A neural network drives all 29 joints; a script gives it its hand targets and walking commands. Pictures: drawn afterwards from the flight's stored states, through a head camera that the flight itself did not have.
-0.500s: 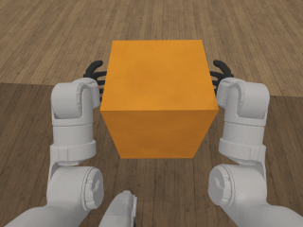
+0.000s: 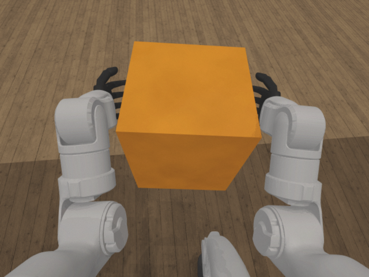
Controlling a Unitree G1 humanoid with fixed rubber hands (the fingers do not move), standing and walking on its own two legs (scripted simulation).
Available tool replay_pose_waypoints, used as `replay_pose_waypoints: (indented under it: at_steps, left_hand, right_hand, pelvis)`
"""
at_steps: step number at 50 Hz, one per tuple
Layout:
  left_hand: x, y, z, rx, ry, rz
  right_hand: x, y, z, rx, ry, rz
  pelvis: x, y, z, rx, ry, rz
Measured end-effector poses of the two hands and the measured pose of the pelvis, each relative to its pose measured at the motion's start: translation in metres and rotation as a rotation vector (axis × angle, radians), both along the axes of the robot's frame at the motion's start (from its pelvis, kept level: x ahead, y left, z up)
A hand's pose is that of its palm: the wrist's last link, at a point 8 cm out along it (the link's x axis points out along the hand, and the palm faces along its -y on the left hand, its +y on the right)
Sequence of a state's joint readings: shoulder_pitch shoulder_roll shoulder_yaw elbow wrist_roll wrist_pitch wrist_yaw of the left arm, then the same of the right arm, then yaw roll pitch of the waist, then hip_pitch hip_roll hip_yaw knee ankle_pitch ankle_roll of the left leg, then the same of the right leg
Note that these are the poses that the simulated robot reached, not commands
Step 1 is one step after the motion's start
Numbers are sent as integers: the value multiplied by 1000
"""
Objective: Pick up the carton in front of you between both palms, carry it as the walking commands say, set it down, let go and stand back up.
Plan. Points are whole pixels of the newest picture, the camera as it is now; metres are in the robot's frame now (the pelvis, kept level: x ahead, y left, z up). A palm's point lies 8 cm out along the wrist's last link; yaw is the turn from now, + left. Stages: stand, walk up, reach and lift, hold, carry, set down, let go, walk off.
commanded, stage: carry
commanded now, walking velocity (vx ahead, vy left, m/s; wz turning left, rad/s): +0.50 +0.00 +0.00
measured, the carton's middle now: (185, 125) +0.40 -0.02 +0.09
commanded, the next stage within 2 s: none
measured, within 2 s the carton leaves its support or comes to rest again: neither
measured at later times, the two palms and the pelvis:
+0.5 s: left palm (110, 3) +0.68 +0.15 +0.20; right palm (231, 2) +0.70 -0.15 +0.20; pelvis +0.31 -0.02 +0.02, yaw +0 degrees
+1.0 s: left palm out of the picture +1.00 +0.14 +0.22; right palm out of the picture +1.00 -0.16 +0.22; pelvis +0.63 +0.00 +0.05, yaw +1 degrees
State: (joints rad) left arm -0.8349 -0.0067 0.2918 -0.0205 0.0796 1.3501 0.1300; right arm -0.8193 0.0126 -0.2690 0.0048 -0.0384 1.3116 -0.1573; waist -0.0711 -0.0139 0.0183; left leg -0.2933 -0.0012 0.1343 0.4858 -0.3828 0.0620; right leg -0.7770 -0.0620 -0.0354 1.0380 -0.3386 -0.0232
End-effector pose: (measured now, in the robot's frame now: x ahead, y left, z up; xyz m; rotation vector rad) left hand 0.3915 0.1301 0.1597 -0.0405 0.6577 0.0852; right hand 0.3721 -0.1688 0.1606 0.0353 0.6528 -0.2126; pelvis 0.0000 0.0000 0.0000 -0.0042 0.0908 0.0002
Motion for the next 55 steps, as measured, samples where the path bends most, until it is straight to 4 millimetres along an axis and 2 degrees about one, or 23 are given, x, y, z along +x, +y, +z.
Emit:
replay_pose_waypoints:
  at_steps: [4, 8, 12, 14, 19, 25, 30, 34, 38, 43, 47, 52, 55]
  left_hand:
    - [52, -3, 11, 13, -13, 22]
    - [103, -7, 8, 51, 7, 49]
    - [134, -1, -5, 75, 86, 81]
    - [150, 3, -5, 75, 101, 96]
    - [205, 10, 16, 62, 41, 121]
    - [291, 17, 39, 45, -15, 98]
    - [371, 25, 29, 35, 12, 35]
    - [420, 22, 18, 30, 96, -9]
    - [464, 19, 23, 22, 101, -26]
    - [521, 18, 45, 7, 21, -9]
    - [571, 16, 61, 11, -14, 14]
    - [638, 10, 62, 48, 4, 42]
    - [663, 12, 51, 72, 67, 67]
  right_hand:
    - [61, -3, 10, 7, -13, 26]
    - [125, -7, 3, 9, 8, 78]
    - [175, -1, -6, 12, 86, 128]
    - [197, 3, -5, 17, 101, 142]
    - [254, 10, 14, 34, 41, 143]
    - [329, 16, 37, 28, -14, 110]
    - [392, 23, 33, -18, 15, 72]
    - [423, 21, 17, -36, 101, 42]
    - [459, 18, 22, -28, 105, 16]
    - [520, 17, 46, -12, 23, 7]
    - [578, 15, 61, -3, -13, 26]
    - [657, 9, 57, 2, 6, 75]
    - [696, 11, 47, 9, 67, 113]
  pelvis:
    - [60, -12, -1, -1, 4, 5]
    - [121, -28, -10, -24, -18, 19]
    - [163, -37, 3, -4, -20, 17]
    - [182, -39, 11, 5, -17, 16]
    - [233, -35, 22, 13, -8, 13]
    - [314, -18, 24, 9, 3, 5]
    - [390, 4, 13, 32, -20, -1]
    - [431, 15, 28, 13, -22, -3]
    - [468, 19, 42, 0, -15, -7]
    - [524, 16, 50, -2, -3, -1]
    - [579, 8, 51, 0, 3, 6]
    - [656, -11, 41, -22, -15, 19]
    - [688, -19, 50, -11, -23, 22]
